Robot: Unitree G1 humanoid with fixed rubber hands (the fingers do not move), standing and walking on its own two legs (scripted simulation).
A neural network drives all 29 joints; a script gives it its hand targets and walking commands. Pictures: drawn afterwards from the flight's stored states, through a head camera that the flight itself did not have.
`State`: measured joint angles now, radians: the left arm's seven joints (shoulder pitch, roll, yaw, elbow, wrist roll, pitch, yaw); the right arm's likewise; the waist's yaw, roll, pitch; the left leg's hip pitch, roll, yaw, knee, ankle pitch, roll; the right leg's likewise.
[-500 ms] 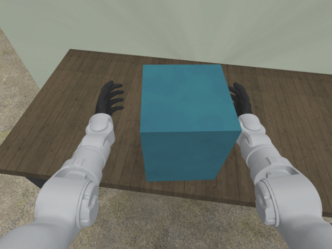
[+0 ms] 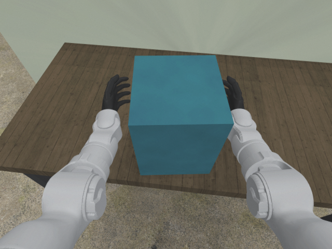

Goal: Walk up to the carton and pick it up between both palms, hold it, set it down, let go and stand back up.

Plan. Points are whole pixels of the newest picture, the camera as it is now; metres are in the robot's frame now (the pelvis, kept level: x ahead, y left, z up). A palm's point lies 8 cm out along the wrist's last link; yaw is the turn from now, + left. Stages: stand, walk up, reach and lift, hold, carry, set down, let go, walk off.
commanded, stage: reach and lift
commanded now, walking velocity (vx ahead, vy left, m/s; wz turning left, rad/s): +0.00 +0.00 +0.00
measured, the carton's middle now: (175, 119) +0.44 +0.01 +0.03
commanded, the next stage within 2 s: none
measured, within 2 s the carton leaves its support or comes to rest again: neither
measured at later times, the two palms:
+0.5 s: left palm (112, 113) +0.41 +0.17 +0.08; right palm (232, 118) +0.42 -0.13 +0.08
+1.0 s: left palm (111, 113) +0.41 +0.17 +0.08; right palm (232, 118) +0.42 -0.12 +0.07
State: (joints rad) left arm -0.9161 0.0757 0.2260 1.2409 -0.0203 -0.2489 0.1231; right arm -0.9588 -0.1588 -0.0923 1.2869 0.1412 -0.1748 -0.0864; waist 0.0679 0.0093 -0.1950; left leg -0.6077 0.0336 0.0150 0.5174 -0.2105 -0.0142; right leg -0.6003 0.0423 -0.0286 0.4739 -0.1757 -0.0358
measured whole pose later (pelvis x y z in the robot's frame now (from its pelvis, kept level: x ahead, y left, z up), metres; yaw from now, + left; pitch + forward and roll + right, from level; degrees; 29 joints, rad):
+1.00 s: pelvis +0.02 +0.01 +0.02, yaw +0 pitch +5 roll -1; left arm -0.68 -0.14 0.50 0.77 0.39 -0.06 0.05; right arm -0.71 0.07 -0.55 0.94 -0.37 -0.21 0.01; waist 0.04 -0.02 0.00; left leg -0.24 0.03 0.06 0.33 -0.18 0.00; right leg -0.23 0.03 -0.04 0.27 -0.14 -0.02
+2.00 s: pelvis +0.01 +0.01 +0.02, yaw +1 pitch +7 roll -1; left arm -0.72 -0.09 0.48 0.92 0.33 -0.18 0.09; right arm -0.75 0.02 -0.50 1.12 -0.37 -0.37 -0.08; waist 0.05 -0.02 -0.05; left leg -0.30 0.03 0.06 0.31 -0.14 0.00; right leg -0.27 0.02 -0.08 0.25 -0.10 -0.03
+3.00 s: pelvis -0.01 +0.02 +0.02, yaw +3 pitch -4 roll -1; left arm -0.71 -0.04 0.31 0.49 0.23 0.44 0.11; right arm -0.76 -0.03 -0.14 0.84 0.10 0.13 -0.13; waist -0.06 -0.04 0.00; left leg -0.12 0.01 0.02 0.36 -0.17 0.01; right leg -0.06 0.01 -0.09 0.25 -0.12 -0.01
